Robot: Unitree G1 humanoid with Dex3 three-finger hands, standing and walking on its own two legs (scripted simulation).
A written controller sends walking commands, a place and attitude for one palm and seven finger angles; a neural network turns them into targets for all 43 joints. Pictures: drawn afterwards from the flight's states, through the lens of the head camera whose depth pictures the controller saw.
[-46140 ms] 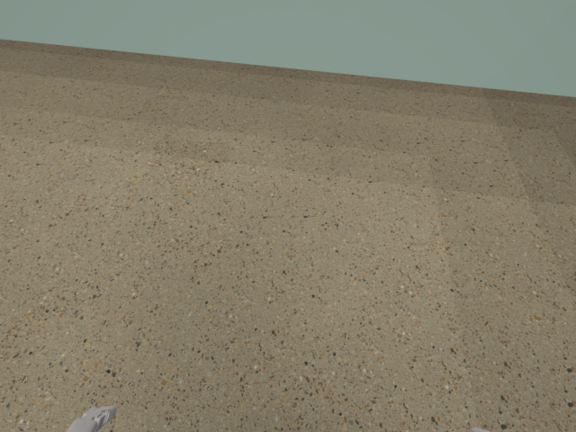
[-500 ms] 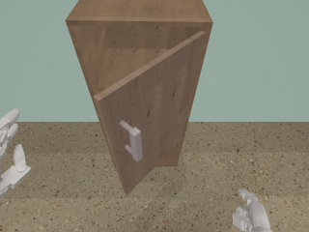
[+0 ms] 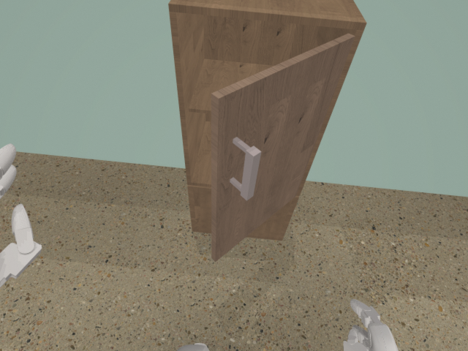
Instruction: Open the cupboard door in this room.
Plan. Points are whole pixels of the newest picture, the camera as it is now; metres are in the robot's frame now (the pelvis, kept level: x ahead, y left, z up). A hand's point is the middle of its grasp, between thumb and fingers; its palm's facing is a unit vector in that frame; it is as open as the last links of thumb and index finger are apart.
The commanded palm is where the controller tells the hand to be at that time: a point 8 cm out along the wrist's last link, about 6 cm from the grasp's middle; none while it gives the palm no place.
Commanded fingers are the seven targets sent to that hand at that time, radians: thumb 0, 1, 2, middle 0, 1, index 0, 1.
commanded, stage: step back with the hand held close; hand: left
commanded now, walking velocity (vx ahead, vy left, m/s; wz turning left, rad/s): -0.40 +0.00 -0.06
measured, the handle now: (243, 169) +0.44 +0.03 +0.05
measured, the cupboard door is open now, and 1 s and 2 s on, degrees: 47 47 47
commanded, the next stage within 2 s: stop stepping back and stand still in 0.16 s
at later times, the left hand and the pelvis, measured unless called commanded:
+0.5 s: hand out of the picture +0.06 +0.27 +0.18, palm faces +0.38 -0.83 -0.40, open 7.5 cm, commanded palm +0.04 +0.31 +0.19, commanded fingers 0.00 0.90 0.90 -0.20 -0.30 -0.20 -0.30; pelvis -0.13 +0.02 +0.00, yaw -5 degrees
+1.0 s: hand out of the picture -0.01 +0.27 +0.18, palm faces +0.45 -0.77 -0.45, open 7.4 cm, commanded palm -0.05 +0.29 +0.19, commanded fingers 0.00 0.90 0.90 -0.20 -0.30 -0.20 -0.30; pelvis -0.21 +0.01 +0.02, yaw -4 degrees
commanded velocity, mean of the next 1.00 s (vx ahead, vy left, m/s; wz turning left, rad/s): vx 0.09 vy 0.02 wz -0.01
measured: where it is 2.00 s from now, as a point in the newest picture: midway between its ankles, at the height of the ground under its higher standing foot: outside the picture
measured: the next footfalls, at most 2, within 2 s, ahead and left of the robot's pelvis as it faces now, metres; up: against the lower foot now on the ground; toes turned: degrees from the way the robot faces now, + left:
right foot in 0.36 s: -0.20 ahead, -0.09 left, +0.00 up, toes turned -6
left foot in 0.50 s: -0.04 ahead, +0.10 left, +0.00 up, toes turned -4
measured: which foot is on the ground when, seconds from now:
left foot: down 0.00-0.34, up 0.36-0.48, down 0.50-0.82, up 0.84-1.00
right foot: down 0.00-0.04, up 0.06-0.34, down 0.36-0.52, up 0.54-0.82, down 0.84-1.00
